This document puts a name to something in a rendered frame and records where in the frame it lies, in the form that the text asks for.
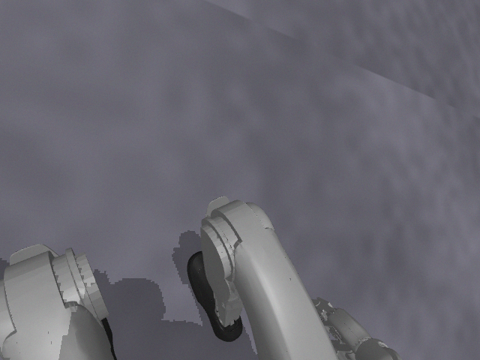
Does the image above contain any right robot hand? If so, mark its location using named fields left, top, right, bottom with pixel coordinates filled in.
left=311, top=297, right=373, bottom=360

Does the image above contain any left robot foot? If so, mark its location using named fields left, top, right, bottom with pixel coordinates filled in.
left=101, top=318, right=117, bottom=360

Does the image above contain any right robot foot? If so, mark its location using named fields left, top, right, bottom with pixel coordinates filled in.
left=187, top=251, right=242, bottom=342

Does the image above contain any right robot arm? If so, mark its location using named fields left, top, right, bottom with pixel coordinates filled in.
left=355, top=338, right=403, bottom=360

